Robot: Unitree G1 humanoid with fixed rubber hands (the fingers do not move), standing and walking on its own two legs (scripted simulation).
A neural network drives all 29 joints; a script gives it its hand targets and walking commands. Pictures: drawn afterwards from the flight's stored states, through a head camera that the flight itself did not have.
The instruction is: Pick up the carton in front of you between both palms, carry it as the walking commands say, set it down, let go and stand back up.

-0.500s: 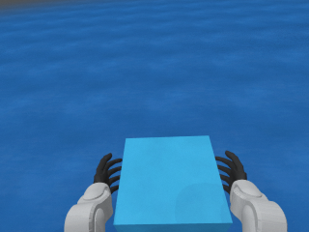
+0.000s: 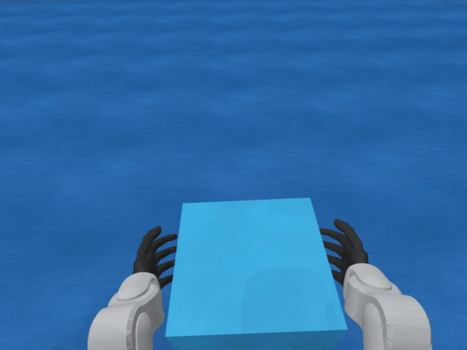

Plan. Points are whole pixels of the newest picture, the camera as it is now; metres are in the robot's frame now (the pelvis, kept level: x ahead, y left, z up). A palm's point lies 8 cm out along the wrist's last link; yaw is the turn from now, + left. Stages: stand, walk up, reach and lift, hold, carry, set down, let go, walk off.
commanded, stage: carry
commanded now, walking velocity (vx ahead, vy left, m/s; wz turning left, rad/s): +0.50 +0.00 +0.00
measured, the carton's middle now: (250, 292) +0.24 +0.00 +0.00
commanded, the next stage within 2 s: none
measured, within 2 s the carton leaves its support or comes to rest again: neither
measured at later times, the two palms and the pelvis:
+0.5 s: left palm (190, 145) +0.52 +0.12 +0.10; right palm (323, 143) +0.54 -0.18 +0.09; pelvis +0.31 -0.04 +0.00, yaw +3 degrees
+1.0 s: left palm (194, 95) +0.76 +0.13 +0.10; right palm (300, 91) +0.77 -0.16 +0.10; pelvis +0.54 -0.02 +0.01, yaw +0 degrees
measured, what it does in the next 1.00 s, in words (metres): walks ahead: right foot, then left foot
